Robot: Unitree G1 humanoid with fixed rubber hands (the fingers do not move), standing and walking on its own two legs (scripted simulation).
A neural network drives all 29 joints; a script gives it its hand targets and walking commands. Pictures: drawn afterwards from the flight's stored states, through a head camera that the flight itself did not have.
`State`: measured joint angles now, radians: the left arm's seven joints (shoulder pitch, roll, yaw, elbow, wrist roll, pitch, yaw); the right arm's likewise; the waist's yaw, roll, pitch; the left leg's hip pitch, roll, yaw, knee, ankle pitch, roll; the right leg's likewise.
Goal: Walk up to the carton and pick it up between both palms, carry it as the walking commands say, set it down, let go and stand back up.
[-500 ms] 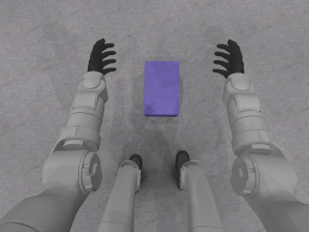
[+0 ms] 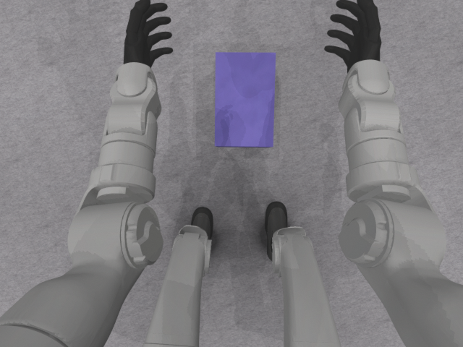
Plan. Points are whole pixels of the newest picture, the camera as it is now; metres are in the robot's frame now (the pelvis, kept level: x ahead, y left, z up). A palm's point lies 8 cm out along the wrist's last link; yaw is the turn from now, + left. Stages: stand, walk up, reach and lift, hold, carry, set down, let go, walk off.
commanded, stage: reach and lift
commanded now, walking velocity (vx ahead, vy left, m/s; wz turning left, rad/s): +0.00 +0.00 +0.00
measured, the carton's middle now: (244, 104) +0.53 +0.00 -0.58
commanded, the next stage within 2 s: none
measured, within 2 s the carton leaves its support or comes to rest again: neither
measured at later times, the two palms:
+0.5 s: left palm (170, 85) +0.51 +0.15 -0.30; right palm (326, 88) +0.51 -0.16 -0.30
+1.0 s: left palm (183, 99) +0.51 +0.15 -0.44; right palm (305, 100) +0.51 -0.15 -0.44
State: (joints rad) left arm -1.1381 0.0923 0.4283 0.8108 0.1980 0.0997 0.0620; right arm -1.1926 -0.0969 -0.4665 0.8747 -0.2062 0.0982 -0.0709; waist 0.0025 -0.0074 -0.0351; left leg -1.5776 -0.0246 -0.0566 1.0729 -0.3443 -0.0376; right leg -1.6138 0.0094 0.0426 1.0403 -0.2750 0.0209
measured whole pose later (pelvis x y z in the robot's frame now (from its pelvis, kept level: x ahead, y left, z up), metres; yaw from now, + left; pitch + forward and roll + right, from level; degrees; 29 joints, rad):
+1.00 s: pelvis -0.05 +0.00 -0.26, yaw +2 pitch +42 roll +1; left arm -1.51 0.29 0.17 1.08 -0.10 0.09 0.12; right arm -1.53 -0.31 -0.19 1.12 0.08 0.08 -0.12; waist -0.01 0.01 0.33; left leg -2.22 -0.10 -0.06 2.11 -0.62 -0.08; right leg -2.27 0.05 0.07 2.08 -0.54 0.06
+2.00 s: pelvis -0.05 +0.00 -0.29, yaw +2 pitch +33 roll +0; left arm -1.60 0.26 0.21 1.18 0.01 0.09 0.07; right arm -1.61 -0.28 -0.21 1.23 0.03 0.07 -0.07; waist -0.03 0.00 0.52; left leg -2.19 -0.06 -0.05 2.26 -0.65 -0.06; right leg -2.22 0.02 0.04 2.23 -0.59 0.04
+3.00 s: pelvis -0.04 +0.00 -0.29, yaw +3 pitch +33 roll -1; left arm -1.53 0.22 0.21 1.06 -0.03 0.19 0.13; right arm -1.53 -0.27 -0.16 1.11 0.09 0.19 -0.10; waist -0.04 0.02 0.48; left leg -2.18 -0.10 -0.06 2.28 -0.67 -0.06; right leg -2.20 0.05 0.05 2.25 -0.62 0.07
